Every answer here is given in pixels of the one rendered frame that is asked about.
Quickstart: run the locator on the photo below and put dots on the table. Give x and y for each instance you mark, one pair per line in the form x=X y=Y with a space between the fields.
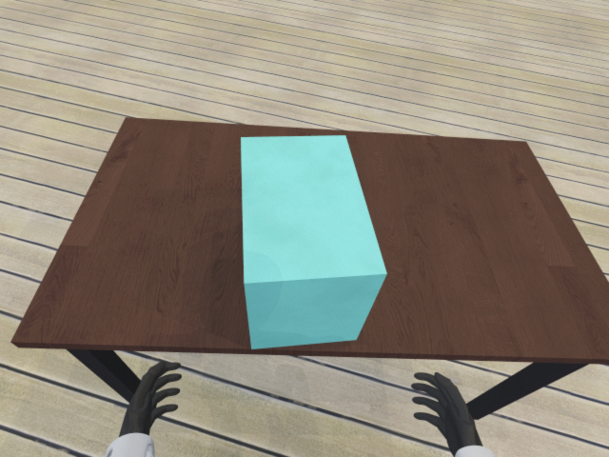
x=483 y=261

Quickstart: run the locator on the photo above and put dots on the right robot hand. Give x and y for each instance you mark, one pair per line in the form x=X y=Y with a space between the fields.
x=455 y=422

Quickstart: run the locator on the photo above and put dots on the carton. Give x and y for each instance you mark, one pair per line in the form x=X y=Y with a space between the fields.
x=312 y=263

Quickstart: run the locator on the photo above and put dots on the robot left forearm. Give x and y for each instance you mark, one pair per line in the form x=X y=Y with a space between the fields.
x=132 y=445

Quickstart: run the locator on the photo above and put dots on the left robot hand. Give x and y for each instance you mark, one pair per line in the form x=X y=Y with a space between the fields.
x=141 y=412

